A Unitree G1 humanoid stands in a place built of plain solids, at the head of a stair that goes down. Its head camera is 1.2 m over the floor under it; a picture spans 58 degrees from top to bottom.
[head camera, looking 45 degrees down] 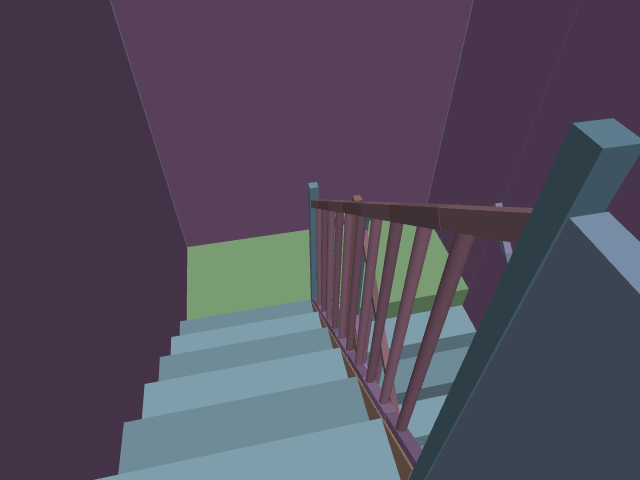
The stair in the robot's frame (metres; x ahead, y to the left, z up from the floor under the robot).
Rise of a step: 0.21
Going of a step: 0.26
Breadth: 0.90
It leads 12 degrees to the left of straight ahead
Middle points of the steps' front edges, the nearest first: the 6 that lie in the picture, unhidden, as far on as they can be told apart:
0.50 0.24 -0.21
0.75 0.29 -0.41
1.00 0.34 -0.62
1.26 0.40 -0.83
1.51 0.45 -1.04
1.77 0.51 -1.25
